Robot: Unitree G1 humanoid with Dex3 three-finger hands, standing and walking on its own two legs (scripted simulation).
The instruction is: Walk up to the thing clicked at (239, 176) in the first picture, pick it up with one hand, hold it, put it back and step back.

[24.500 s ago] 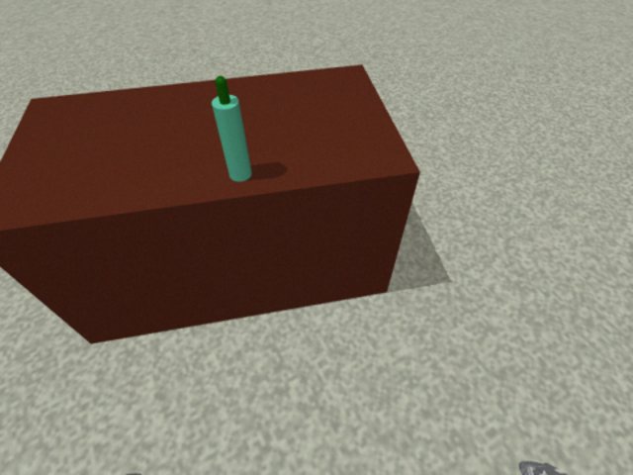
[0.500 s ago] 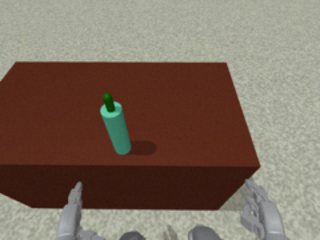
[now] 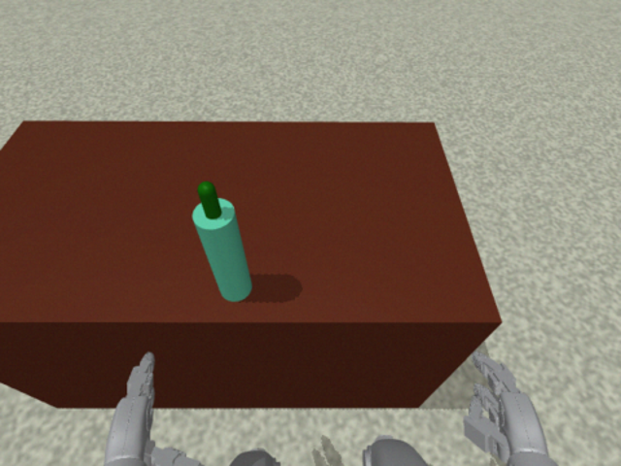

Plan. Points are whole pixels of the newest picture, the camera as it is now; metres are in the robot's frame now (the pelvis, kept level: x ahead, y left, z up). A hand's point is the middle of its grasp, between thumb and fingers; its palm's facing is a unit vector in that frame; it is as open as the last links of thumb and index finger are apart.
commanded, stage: home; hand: left
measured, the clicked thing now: (223, 245) +0.41 +0.15 +0.01
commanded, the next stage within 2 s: stand in 0.50 s
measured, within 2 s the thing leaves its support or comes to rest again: neither
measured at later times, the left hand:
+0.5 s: hand out of the picture +0.07 +0.24 -0.12, palm faces -0.03 -0.92 -0.38, open 17.3 cm
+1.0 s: hand out of the picture +0.06 +0.24 -0.10, palm faces +0.00 -0.94 -0.35, open 10.3 cm
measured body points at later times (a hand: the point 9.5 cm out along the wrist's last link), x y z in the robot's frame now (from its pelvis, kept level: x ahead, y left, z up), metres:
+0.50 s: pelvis +0.00 -0.02 +0.02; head +0.02 -0.02 +0.47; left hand +0.07 +0.28 -0.09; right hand +0.09 -0.32 -0.10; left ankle -0.01 +0.13 -0.68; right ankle +0.03 -0.14 -0.68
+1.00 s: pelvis -0.01 -0.02 +0.06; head -0.01 -0.02 +0.51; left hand +0.06 +0.28 -0.07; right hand +0.04 -0.31 -0.08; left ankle -0.01 +0.13 -0.68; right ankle +0.03 -0.14 -0.68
